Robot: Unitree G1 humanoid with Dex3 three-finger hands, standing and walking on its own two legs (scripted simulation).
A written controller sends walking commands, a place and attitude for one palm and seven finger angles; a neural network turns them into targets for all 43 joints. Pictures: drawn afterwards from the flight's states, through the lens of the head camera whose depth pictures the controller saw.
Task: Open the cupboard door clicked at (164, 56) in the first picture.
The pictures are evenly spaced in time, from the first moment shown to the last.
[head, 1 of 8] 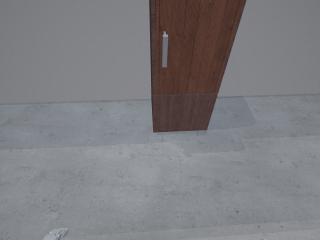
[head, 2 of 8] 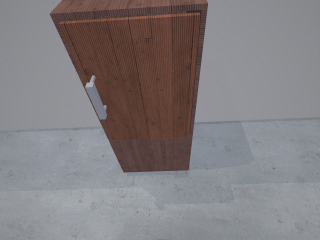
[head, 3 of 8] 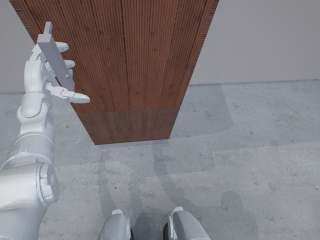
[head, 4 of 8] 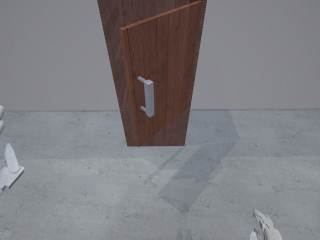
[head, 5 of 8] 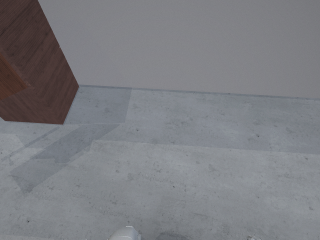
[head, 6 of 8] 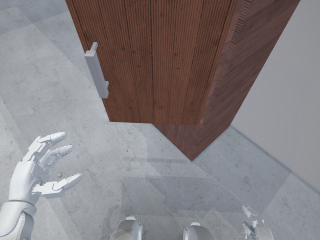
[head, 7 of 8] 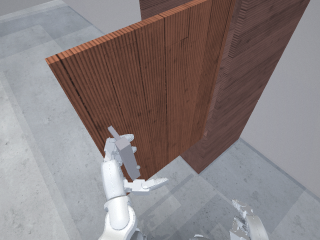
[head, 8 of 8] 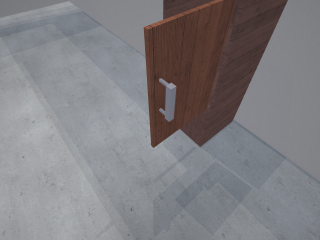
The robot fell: no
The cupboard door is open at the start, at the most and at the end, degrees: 0 91 91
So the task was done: yes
